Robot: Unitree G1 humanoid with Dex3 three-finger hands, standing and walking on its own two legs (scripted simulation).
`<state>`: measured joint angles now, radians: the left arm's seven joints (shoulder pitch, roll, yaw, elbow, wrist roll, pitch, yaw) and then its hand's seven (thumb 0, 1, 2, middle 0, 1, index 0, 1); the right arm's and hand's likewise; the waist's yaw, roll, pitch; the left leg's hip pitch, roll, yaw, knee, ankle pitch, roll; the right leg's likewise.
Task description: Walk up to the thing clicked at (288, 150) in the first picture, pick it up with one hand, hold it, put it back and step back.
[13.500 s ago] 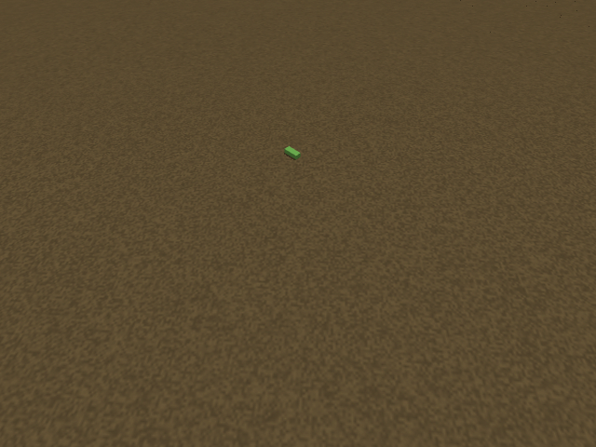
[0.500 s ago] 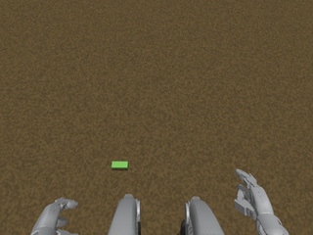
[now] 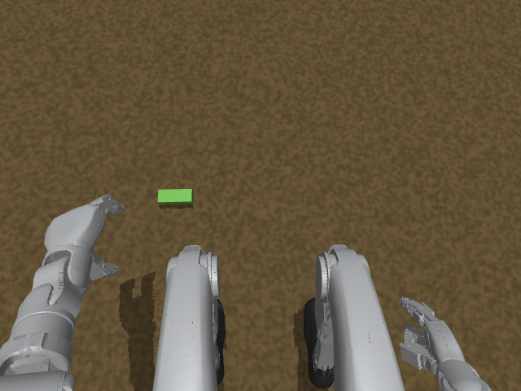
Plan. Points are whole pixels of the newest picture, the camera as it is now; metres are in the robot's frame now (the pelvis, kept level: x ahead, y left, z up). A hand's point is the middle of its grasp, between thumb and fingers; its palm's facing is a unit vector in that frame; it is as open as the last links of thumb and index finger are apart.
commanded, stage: rise first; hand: left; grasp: from above
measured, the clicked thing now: (175, 196) +0.48 +0.25 -0.43
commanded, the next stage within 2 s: none
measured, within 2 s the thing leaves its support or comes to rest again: neither
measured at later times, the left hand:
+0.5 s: hand (123, 220) +0.38 +0.30 -0.24, palm faces -0.47 -0.07 -0.88, open 12.2 cm
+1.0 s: hand (136, 212) +0.41 +0.30 -0.29, palm faces -0.46 -0.05 -0.89, open 12.2 cm
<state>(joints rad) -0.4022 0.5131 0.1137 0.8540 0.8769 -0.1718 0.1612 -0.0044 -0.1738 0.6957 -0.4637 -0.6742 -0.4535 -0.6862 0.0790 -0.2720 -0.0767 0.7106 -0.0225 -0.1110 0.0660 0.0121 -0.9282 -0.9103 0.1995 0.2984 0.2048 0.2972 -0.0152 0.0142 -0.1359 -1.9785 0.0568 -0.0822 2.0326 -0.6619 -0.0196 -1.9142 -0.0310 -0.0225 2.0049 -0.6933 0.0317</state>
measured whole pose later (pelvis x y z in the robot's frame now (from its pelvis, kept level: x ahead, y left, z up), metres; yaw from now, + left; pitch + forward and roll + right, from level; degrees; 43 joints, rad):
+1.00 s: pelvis -0.01 +0.00 -0.12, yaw -3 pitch +33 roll -6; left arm -0.81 0.69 0.14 1.39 1.30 -0.28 0.45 0.00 -0.19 0.73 -0.38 -0.68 -0.38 -0.68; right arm 0.07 -0.25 -0.01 0.80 -0.17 -0.05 0.13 0.01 -0.91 -0.90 0.20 0.30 0.21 0.30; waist -0.15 -0.03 -0.06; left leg -2.33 0.04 -0.15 2.41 -0.67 -0.03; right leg -2.24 -0.01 -0.04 2.36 -0.70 0.04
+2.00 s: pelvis +0.00 +0.00 -0.14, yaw -5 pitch +32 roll -8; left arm -0.89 0.76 0.15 1.50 1.31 -0.27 0.49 0.00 -0.22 0.76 -0.39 -0.68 -0.37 -0.70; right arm 0.08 -0.27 0.06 0.80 -0.22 -0.06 0.14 0.00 -0.91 -0.90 0.20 0.30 0.20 0.30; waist -0.21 -0.04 -0.02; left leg -2.36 0.03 -0.19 2.48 -0.69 -0.04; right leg -2.27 0.01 -0.06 2.40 -0.70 0.05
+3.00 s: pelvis -0.01 +0.00 -0.13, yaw -5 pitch +32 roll -8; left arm -0.90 0.77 0.13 1.48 1.30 -0.27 0.45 0.00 -0.22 0.76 -0.41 -0.67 -0.39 -0.69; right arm 0.10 -0.27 0.07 0.78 -0.20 -0.06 0.14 0.00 -0.91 -0.90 0.20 0.30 0.20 0.30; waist -0.22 -0.03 -0.03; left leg -2.35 0.03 -0.19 2.45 -0.67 -0.03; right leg -2.25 0.00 -0.06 2.37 -0.69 0.05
